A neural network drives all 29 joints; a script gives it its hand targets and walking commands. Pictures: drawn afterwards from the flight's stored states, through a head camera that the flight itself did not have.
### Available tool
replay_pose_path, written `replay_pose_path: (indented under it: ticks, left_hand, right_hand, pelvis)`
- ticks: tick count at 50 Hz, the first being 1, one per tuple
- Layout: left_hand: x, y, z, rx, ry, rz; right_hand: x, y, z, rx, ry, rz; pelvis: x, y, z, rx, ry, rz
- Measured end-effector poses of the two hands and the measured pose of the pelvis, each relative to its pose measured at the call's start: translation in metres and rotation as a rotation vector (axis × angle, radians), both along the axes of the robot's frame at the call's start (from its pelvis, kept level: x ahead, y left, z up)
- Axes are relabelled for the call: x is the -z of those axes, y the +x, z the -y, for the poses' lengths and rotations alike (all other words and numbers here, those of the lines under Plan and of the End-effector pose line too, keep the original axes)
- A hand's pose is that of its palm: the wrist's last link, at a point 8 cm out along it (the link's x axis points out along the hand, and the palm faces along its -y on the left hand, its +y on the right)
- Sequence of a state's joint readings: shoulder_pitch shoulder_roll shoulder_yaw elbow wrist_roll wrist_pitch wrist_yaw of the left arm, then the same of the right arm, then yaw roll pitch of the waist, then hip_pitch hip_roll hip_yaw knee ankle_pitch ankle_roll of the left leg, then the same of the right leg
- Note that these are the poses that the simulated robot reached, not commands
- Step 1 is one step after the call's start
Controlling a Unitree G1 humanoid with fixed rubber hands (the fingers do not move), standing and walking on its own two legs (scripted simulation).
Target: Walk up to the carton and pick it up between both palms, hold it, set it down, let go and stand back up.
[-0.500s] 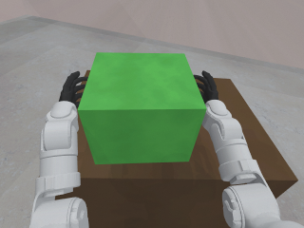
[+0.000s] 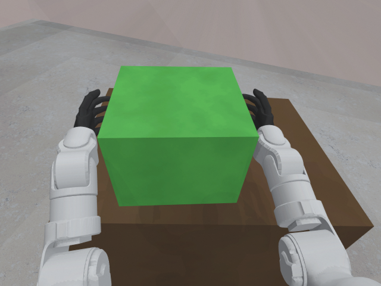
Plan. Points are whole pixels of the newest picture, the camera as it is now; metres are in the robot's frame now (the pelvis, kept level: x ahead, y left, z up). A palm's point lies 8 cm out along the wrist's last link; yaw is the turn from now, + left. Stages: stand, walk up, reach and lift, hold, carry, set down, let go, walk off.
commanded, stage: hold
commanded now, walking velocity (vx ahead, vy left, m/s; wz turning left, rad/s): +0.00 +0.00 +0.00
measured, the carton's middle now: (177, 133) +0.40 +0.00 +0.14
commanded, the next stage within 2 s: set down in 0.06 s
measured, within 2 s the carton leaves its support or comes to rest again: neither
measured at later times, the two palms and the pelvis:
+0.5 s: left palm (86, 132) +0.38 +0.18 +0.16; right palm (252, 139) +0.36 -0.16 +0.16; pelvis +0.01 +0.01 +0.00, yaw +0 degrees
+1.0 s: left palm (96, 132) +0.41 +0.17 +0.14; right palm (253, 141) +0.37 -0.17 +0.14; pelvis +0.02 +0.01 +0.00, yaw +0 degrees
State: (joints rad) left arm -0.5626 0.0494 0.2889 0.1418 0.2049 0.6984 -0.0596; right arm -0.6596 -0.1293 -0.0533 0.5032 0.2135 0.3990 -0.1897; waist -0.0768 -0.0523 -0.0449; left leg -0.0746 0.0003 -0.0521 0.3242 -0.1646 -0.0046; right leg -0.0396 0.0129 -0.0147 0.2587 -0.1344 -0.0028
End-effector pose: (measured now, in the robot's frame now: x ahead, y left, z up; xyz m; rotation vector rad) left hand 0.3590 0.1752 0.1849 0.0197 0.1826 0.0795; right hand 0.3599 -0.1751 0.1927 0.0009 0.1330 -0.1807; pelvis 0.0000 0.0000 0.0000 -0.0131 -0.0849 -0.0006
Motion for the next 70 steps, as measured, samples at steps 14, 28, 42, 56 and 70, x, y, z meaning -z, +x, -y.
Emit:
replay_pose_path:
  ticks: [14,28,42,56,70]
  left_hand:
    - [-0.01,0.007,0.002,0.016,-0.006,0.08]
    - [0.032,0.021,-0.011,0.051,0.019,0.057]
    - [0.038,0.045,0.002,0.096,0.027,0.052]
    - [0.055,0.05,-0.002,0.118,0.03,0.011]
    - [0.057,0.066,0.005,0.153,0.025,-0.012]
  right_hand:
    - [-0.008,0.0,0.001,0.016,-0.012,0.095]
    - [0.044,0.003,-0.012,0.047,-0.041,0.098]
    - [0.042,0.013,0.0,0.085,-0.062,0.099]
    - [0.06,0.011,-0.004,0.108,-0.047,0.063]
    - [0.069,0.013,0.001,0.149,-0.041,0.041]
  pelvis:
    - [0.0,0.001,0.0,-0.003,0.004,0.035]
    - [0.0,0.01,-0.007,-0.006,0.001,0.055]
    - [0.0,0.022,-0.011,0.0,-0.006,0.036]
    - [0.0,0.023,-0.015,0.006,-0.005,0.023]
    - [0.0,0.021,-0.015,0.013,-0.003,0.007]
